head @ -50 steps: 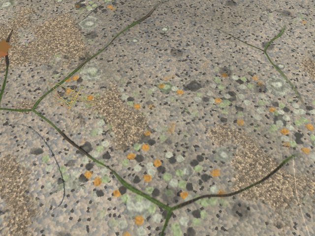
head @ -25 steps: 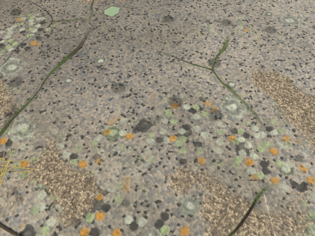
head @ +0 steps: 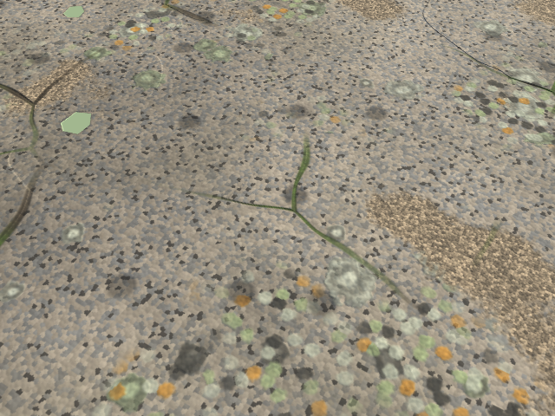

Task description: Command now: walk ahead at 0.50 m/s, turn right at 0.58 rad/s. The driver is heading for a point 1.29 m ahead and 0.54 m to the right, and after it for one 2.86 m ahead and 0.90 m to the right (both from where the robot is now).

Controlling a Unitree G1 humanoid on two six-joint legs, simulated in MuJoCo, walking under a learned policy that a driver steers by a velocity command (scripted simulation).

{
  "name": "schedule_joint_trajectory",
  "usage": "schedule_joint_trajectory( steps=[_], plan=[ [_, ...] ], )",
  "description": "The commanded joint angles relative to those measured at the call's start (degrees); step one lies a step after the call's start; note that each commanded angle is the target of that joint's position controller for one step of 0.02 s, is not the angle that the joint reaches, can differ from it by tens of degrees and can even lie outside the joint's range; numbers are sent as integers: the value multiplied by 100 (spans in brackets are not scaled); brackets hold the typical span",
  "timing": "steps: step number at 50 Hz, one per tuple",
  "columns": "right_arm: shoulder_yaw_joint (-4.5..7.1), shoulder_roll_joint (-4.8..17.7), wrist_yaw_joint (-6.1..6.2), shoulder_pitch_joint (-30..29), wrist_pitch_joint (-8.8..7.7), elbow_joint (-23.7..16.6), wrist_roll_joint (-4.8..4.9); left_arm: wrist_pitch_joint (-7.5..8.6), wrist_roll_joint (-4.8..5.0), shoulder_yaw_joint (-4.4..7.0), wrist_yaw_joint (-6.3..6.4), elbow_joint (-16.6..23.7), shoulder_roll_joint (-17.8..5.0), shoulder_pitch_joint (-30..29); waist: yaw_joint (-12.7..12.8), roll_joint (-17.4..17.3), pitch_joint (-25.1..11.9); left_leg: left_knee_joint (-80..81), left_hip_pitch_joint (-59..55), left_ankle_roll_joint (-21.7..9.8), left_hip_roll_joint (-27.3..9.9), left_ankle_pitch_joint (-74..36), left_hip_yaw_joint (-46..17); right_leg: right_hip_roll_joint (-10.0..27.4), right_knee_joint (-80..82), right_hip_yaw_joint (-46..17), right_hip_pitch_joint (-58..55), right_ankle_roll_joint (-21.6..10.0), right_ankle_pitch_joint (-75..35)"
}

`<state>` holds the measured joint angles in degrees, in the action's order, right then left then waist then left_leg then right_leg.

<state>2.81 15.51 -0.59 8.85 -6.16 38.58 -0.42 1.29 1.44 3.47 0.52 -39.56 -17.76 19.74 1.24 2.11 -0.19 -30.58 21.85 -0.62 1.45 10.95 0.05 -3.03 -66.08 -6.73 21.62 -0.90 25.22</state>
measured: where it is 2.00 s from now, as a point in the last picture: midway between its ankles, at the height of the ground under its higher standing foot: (440, 253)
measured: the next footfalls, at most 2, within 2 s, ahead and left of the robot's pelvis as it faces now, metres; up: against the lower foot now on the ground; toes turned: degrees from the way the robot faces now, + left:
right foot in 0.40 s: +0.35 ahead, -0.18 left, +0.00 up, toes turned -17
left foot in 0.88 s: +0.69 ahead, -0.10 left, +0.00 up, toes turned -33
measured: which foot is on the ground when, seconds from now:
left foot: down 0.00-0.40, up 0.42-0.86, down 0.88-1.00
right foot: up 0.00-0.38, down 0.40-0.90, up 0.92-1.00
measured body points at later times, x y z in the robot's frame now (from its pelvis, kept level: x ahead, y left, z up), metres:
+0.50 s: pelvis +0.26 -0.08 -0.01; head +0.30 -0.10 +0.44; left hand +0.52 +0.11 -0.09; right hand +0.24 -0.38 -0.13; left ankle +0.15 +0.12 -0.63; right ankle +0.32 -0.17 -0.73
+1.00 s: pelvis +0.55 -0.14 +0.00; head +0.57 -0.14 +0.45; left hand +0.75 +0.07 -0.12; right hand +0.56 -0.45 -0.09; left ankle +0.66 -0.08 -0.73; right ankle +0.38 -0.19 -0.65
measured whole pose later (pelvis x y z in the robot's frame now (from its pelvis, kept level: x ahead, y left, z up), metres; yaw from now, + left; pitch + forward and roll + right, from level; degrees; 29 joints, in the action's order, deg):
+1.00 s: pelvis +0.55 -0.14 +0.00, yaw -32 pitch +1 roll +1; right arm 2.8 15.9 -1.8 9.0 -6.2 41.7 -0.1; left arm 1.9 1.4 3.0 0.6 -41.8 -16.7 20.1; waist 1.1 1.5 0.6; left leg -30.3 21.8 -2.2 2.6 10.0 0.3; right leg -3.6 -65.0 -7.2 19.2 -1.8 25.5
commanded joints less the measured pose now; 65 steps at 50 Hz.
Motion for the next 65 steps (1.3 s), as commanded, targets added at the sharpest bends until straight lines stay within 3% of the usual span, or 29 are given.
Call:
schedule_joint_trajectory(
  steps=[1,3,6,12,16,18,20,21,22,23,24,25,26,27,30,36,41,43,44,45,46,47,48,49,50,52,54,60,65],
  plan=[
    [194,625,63,593,31,-101,-51,89,-22,195,-38,715,-623,-517,-394,-824,-14,1601,-1898,-868,-1679,284,-1971,741,-456,-87,2149,89,-632],
    [190,578,69,550,1,0,-14,32,32,163,-82,726,-416,-471,-296,-958,52,1836,-1627,-910,-1568,-119,-1420,841,-209,62,1981,118,-729],
    [270,807,76,596,-28,187,-3,-16,-19,104,-98,843,-246,-758,-290,-736,165,2054,-1623,-1049,-1681,-815,-874,923,372,121,2192,216,-1082],
    [314,1057,110,704,67,468,48,73,-13,18,-276,984,-92,-1603,-561,-581,324,2061,-1900,-809,-1539,-1457,302,838,2166,554,1836,111,-2554],
    [378,1269,105,894,175,638,163,73,10,49,-402,1179,-173,-1990,-576,-615,468,1796,-2423,-652,-1724,-2253,669,668,2841,883,1568,-171,-2149],
    [442,1464,141,867,239,643,217,37,-40,165,-408,1172,-389,-1685,-291,-800,168,1013,-2636,-535,-1725,-4233,913,298,2952,1203,873,-425,-1555],
    [415,1413,188,806,292,603,237,-24,-27,465,-316,782,-877,-107,600,-640,-668,-1101,-1938,-282,-1453,-4812,1197,-140,3432,1281,-1387,-828,-1865],
    [246,932,177,1021,254,471,-4,-90,20,601,-185,625,-1343,615,709,367,-1180,-2993,-284,-34,-1117,-1582,1175,875,3402,-284,-3156,-1209,-2109],
    [44,421,95,1391,79,112,-81,8,8,585,-215,804,-1794,305,71,1406,-1969,-4676,1794,207,49,2467,184,2132,4330,-3777,-4482,-2323,-653],
    [171,1043,23,611,-82,51,151,91,-4,460,-257,836,-1243,445,591,589,-2006,-5019,2383,132,-188,2118,-625,2138,4872,-3893,-4416,-2132,-161],
    [182,1109,-5,250,-166,-100,284,165,-37,382,-258,759,-1040,235,507,471,-1131,-4757,2677,36,-395,1547,-518,1976,4938,-3090,-3727,-1904,-549],
    [151,1019,38,227,-201,-40,181,198,-30,333,-247,776,-906,-107,241,-69,-691,-4284,2379,26,-634,1089,-512,1712,4926,-2448,-2860,-1722,-1201],
    [179,1031,72,267,-188,6,44,202,-72,292,-234,829,-784,-443,5,-122,-444,-3829,1983,79,-770,840,-513,1503,4965,-1981,-2149,-1617,-1872],
    [202,1051,64,383,-122,44,10,208,-139,245,-210,893,-681,-635,-178,-10,-371,-3652,1627,117,-858,674,-548,1361,5088,-1726,-1696,-1587,-2275],
    [161,841,72,367,39,56,-61,251,-105,245,-122,771,-702,-626,-279,17,-240,-3011,1366,369,-800,392,-387,1192,5265,-1266,-1004,-1660,-3029],
    [7,499,-15,-953,14,-256,-10,168,-29,304,36,453,-886,-130,198,177,51,-565,843,505,-313,-1576,-283,746,5161,-836,-556,-1213,-2293],
    [100,757,-134,-1086,-86,-317,64,132,-13,268,49,163,-743,213,253,383,76,120,613,236,-282,-1337,-440,1167,4603,-1422,-1348,-1074,-1965],
    [166,830,-124,-706,-118,-245,55,91,-39,270,37,116,-725,157,29,544,48,326,137,2,-211,-866,-260,1184,4239,-1503,-1524,-954,-2486],
    [249,963,-91,-216,-142,-128,10,87,-58,219,22,127,-583,145,-211,492,-240,467,-618,-186,-197,-830,-192,914,3654,-1340,-1498,-813,-3095],
    [321,1216,-61,593,-167,-55,-72,96,-123,112,10,215,-336,144,-569,96,-1011,273,-1984,-562,-946,-924,-914,611,2255,-996,-965,-603,-2679],
    [484,1740,-64,1330,-99,190,-105,157,18,2,6,212,5,1020,-402,-1614,-1879,587,-4099,-1605,-2165,142,-3373,-263,138,-261,1056,-89,-570],
    [405,1323,-137,1541,-69,304,94,200,59,27,25,169,-344,949,-540,-1723,-1738,1355,-4183,-1681,-2413,1792,-4692,-171,-609,-438,2013,-30,779],
    [298,968,-119,1220,-46,250,133,201,81,138,23,245,-748,209,-664,-1047,-840,1477,-3453,-1397,-2219,2201,-4005,118,-884,-466,2368,-57,337],
    [237,854,-100,856,2,178,61,200,15,129,33,368,-738,-273,-573,-647,-383,1531,-2721,-1222,-1979,1741,-3274,354,-768,-184,2290,-67,-67],
    [183,728,-92,637,33,187,21,224,-78,122,15,452,-659,-535,-458,-553,4,1675,-2083,-1220,-1753,1173,-2756,532,-404,-67,2211,-63,-362],
    [114,568,-70,483,17,207,-30,231,-86,111,-27,403,-452,-410,-205,-813,78,1908,-1497,-1126,-1401,347,-2107,790,132,45,1680,-47,-730],
    [129,645,-57,570,-13,291,32,220,-94,61,-41,374,-268,-390,-168,-845,39,2050,-1371,-1225,-1343,-314,-1701,842,529,209,1611,20,-868],
    [199,997,3,928,64,552,136,317,-110,-77,-118,600,-20,-1456,-489,-631,186,2212,-1374,-1111,-1171,-1182,-763,779,2658,495,1340,167,-2494],
    [210,1093,14,1402,193,822,191,374,-30,-55,-249,814,-114,-2139,-657,-653,357,1972,-1923,-985,-1453,-1299,-777,590,3467,567,1154,28,-2576]
  ],
)
Velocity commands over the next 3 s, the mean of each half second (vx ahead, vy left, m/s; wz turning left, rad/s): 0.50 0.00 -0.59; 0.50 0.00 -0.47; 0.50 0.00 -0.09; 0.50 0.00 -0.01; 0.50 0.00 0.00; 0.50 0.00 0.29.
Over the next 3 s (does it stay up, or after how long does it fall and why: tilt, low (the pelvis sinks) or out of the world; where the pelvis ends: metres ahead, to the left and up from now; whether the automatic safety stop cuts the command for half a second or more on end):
stays up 1.48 -0.75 -0.01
